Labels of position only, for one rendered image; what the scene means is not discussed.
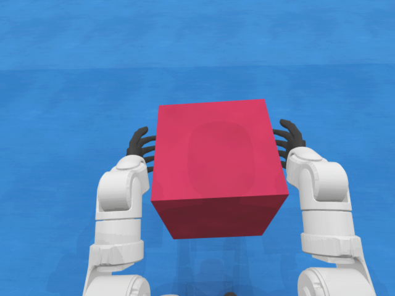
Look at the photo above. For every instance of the robot right hand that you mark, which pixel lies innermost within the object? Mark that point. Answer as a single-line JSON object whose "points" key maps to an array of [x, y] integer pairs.
{"points": [[294, 139]]}

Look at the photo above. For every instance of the right robot upper arm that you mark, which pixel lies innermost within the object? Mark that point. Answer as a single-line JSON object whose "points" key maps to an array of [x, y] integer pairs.
{"points": [[316, 281]]}

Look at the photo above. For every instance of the robot left hand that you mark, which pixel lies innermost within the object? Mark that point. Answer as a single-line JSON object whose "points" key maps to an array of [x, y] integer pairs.
{"points": [[136, 144]]}

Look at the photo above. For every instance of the left robot upper arm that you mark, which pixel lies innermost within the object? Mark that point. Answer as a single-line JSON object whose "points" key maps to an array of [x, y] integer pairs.
{"points": [[119, 285]]}

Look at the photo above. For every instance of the robot right forearm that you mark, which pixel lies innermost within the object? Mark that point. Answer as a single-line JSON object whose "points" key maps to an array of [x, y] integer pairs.
{"points": [[327, 219]]}

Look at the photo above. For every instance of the carton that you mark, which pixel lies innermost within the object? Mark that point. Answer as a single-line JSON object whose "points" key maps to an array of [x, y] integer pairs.
{"points": [[217, 171]]}

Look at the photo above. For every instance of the robot left forearm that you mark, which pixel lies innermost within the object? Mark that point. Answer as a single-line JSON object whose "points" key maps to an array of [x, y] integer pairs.
{"points": [[117, 244]]}

